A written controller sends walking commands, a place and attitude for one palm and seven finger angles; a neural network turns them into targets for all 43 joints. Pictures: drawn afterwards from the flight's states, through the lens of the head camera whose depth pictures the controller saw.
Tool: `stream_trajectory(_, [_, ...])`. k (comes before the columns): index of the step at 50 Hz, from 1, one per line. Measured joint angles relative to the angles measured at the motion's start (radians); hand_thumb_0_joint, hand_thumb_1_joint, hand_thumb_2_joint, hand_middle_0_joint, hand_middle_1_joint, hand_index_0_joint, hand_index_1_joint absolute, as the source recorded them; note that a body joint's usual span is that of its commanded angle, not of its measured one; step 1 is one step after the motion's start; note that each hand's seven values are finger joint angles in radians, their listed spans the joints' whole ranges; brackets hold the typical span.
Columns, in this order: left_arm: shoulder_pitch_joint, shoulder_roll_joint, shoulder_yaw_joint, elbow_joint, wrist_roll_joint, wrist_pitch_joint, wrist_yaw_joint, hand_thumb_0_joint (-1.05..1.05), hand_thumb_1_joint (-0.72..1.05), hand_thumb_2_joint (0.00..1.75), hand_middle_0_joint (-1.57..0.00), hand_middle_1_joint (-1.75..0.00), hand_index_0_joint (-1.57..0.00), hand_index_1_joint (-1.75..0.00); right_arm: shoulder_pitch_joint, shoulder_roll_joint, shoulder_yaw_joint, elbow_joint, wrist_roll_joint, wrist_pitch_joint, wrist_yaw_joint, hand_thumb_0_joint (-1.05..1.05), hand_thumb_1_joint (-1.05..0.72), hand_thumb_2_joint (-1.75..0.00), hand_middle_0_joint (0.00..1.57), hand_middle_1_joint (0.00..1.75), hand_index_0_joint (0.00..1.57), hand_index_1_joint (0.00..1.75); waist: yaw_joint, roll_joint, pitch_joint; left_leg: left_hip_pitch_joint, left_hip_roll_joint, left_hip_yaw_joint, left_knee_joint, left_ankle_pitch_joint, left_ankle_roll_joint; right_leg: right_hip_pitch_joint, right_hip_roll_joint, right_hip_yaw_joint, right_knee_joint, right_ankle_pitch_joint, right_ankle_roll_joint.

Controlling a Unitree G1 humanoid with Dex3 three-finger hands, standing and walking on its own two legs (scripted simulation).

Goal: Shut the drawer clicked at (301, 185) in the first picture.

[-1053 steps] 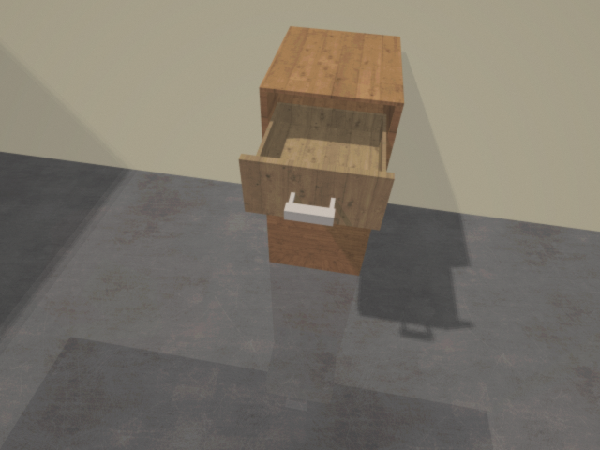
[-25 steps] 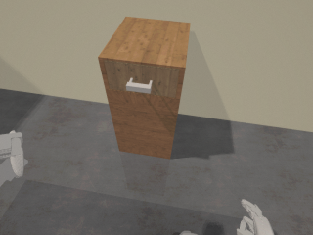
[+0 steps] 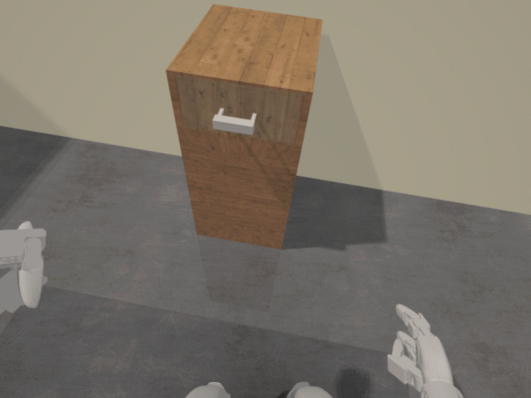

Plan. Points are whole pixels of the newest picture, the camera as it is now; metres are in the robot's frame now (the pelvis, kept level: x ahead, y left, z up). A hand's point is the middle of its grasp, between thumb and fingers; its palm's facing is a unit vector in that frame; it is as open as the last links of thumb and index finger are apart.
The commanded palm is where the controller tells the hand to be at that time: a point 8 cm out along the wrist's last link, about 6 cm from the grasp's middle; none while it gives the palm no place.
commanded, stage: step back with the hand held close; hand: left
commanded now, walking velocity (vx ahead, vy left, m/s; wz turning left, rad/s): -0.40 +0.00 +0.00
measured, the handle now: (235, 119) +0.78 +0.10 -0.07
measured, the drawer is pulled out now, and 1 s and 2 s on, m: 0.00 0.00 0.00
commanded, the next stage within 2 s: stop stepping back and stand still in 0.16 s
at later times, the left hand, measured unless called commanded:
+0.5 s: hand out of the picture +0.05 +0.24 +0.20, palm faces +0.46 -0.75 -0.48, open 3.2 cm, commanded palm +0.01 +0.27 +0.20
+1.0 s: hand out of the picture +0.03 +0.23 +0.20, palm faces +0.36 -0.84 -0.41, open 3.2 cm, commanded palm -0.02 +0.26 +0.20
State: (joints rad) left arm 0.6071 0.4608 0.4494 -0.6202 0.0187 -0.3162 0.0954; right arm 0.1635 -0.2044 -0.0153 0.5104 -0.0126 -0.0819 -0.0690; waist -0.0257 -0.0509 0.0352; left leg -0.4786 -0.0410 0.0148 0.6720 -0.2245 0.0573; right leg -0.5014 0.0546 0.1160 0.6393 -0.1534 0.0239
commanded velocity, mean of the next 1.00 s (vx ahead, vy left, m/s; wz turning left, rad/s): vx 0.02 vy -0.01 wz -0.02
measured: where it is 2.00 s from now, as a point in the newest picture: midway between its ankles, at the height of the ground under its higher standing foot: outside the picture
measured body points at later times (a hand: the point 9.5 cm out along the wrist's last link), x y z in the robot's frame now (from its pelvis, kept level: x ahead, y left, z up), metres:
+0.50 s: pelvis -0.11 -0.02 +0.00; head -0.12 +0.01 +0.45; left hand +0.02 +0.28 +0.22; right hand +0.05 -0.23 -0.07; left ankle -0.01 +0.11 -0.71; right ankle -0.11 -0.15 -0.72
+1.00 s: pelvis -0.16 -0.01 +0.02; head -0.18 +0.02 +0.47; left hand +0.01 +0.27 +0.22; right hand -0.04 -0.26 -0.06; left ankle -0.12 +0.12 -0.69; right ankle -0.13 -0.11 -0.71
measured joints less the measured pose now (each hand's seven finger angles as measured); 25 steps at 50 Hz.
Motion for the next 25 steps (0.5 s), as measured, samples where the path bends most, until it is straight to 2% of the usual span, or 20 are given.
stream_trajectory(4, [-0.055, -0.003, 0.030, 0.014, 0.016, -0.014, 0.004, 0.01, 0.88, 0.90, -1.41, -1.60, -1.41, -1.60, 0.042, -0.012, -0.009, 0.001, -0.001, -0.007, -0.009, 0.01, -0.90, -0.90, 0.21, 0.30, 0.21, 0.30, -0.010, 0.008, -0.007, -0.034, 0.023, 0.020, 0.069, -0.083, 0.012, -0.007, 0.001, -0.002, 0.053, -0.028, 0.001])
stream_trajectory(8, [-0.082, -0.051, 0.027, 0.025, -0.005, -0.023, 0.014, 0.01, 0.88, 0.90, -1.41, -1.60, -1.41, -1.60, 0.052, -0.028, -0.024, 0.040, -0.005, 0.002, 0.005, 0.01, -0.90, -0.90, 0.21, 0.30, 0.21, 0.30, 0.003, 0.013, -0.004, -0.074, 0.017, 0.018, 0.120, -0.217, -0.013, -0.023, -0.018, -0.020, 0.043, -0.001, -0.004])
stream_trajectory(11, [-0.069, -0.075, -0.008, 0.018, -0.023, -0.019, 0.021, 0.01, 0.88, 0.90, -1.41, -1.60, -1.41, -1.60, 0.051, -0.030, -0.032, 0.074, -0.005, 0.026, 0.018, 0.01, -0.90, -0.90, 0.21, 0.30, 0.20, 0.30, 0.009, 0.001, -0.003, -0.053, 0.006, 0.001, 0.175, -0.229, -0.031, -0.022, -0.033, -0.017, -0.005, 0.045, 0.000])
stream_trajectory(13, [-0.053, -0.078, -0.028, 0.008, -0.028, -0.018, 0.023, 0.01, 0.88, 0.90, -1.41, -1.60, -1.41, -1.60, 0.062, -0.027, -0.027, 0.079, -0.005, 0.033, 0.017, 0.01, -0.91, -0.90, 0.21, 0.30, 0.20, 0.30, 0.012, -0.011, -0.021, 0.016, 0.014, -0.007, 0.103, -0.228, -0.025, -0.043, -0.044, -0.022, -0.021, 0.050, 0.002])
stream_trajectory(14, [-0.054, -0.078, -0.034, 0.007, -0.030, -0.021, 0.025, 0.01, 0.88, 0.90, -1.41, -1.60, -1.41, -1.60, 0.062, -0.022, -0.024, 0.078, -0.008, 0.030, 0.010, 0.01, -0.91, -0.90, 0.21, 0.30, 0.20, 0.30, 0.008, -0.018, -0.019, 0.014, 0.016, -0.003, 0.069, -0.168, -0.025, -0.063, -0.048, -0.024, -0.003, -0.011, 0.000])
stream_trajectory(15, [-0.058, -0.080, -0.039, 0.012, -0.025, -0.023, 0.029, 0.01, 0.88, 0.90, -1.41, -1.60, -1.41, -1.60, 0.061, -0.019, -0.019, 0.074, -0.010, 0.021, 0.001, 0.01, -0.91, -0.90, 0.21, 0.30, 0.20, 0.30, 0.004, -0.008, -0.009, 0.003, 0.032, 0.001, 0.059, -0.106, -0.017, -0.088, -0.032, -0.023, 0.066, -0.093, 0.002])
stream_trajectory(17, [-0.064, -0.074, -0.042, 0.023, -0.013, -0.009, 0.038, 0.01, 0.88, 0.90, -1.41, -1.60, -1.41, -1.60, 0.072, -0.001, -0.015, 0.068, -0.011, -0.010, -0.012, 0.01, -0.91, -0.90, 0.21, 0.30, 0.20, 0.30, -0.007, 0.024, 0.007, -0.004, 0.071, -0.002, 0.032, 0.005, -0.004, -0.132, 0.008, -0.035, 0.316, -0.195, 0.004])
stream_trajectory(19, [-0.046, -0.056, -0.029, 0.014, -0.018, 0.008, 0.040, 0.01, 0.88, 0.90, -1.41, -1.60, -1.41, -1.60, 0.090, 0.027, -0.005, 0.076, -0.004, -0.034, -0.009, 0.01, -0.91, -0.90, 0.21, 0.30, 0.20, 0.30, -0.002, 0.033, 0.001, 0.006, 0.096, -0.002, -0.004, 0.031, -0.029, -0.117, 0.025, -0.052, 0.450, -0.251, 0.005])
stream_trajectory(21, [0.003, -0.042, -0.013, 0.000, -0.027, 0.018, 0.046, 0.01, 0.88, 0.90, -1.41, -1.60, -1.41, -1.60, 0.116, 0.048, 0.012, 0.080, 0.004, -0.048, -0.002, 0.01, -0.91, -0.90, 0.21, 0.30, 0.20, 0.30, 0.004, 0.040, -0.030, 0.014, 0.126, 0.014, -0.037, 0.030, -0.035, -0.031, 0.011, -0.091, 0.391, -0.292, 0.001])
stream_trajectory(23, [0.045, -0.029, -0.002, -0.009, -0.029, 0.029, 0.055, 0.01, 0.88, 0.90, -1.41, -1.60, -1.41, -1.60, 0.143, 0.062, 0.029, 0.075, 0.008, -0.054, 0.000, 0.01, -0.90, -0.90, 0.21, 0.30, 0.21, 0.30, 0.011, 0.034, -0.068, 0.006, 0.136, 0.035, -0.039, -0.017, -0.045, 0.103, -0.019, -0.122, 0.198, -0.316, -0.016])
stream_trajectory(24, [0.056, -0.021, 0.006, -0.016, -0.029, 0.035, 0.059, 0.01, 0.88, 0.90, -1.41, -1.60, -1.41, -1.60, 0.152, 0.068, 0.039, 0.068, 0.006, -0.055, 0.000, 0.01, -0.90, -0.90, 0.21, 0.30, 0.21, 0.30, 0.018, 0.012, -0.087, -0.010, 0.125, 0.053, -0.025, -0.057, -0.051, 0.164, -0.038, -0.106, 0.082, -0.349, -0.038])
stream_trajectory(25, [0.050, -0.024, 0.006, -0.018, -0.029, 0.038, 0.059, 0.01, 0.88, 0.90, -1.41, -1.60, -1.41, -1.60, 0.147, 0.064, 0.045, 0.065, 0.003, -0.056, 0.000, 0.01, -0.90, -0.90, 0.21, 0.30, 0.21, 0.30, 0.034, -0.001, -0.096, -0.038, 0.116, 0.064, 0.008, -0.109, -0.060, 0.176, -0.048, -0.078, 0.009, -0.330, -0.056])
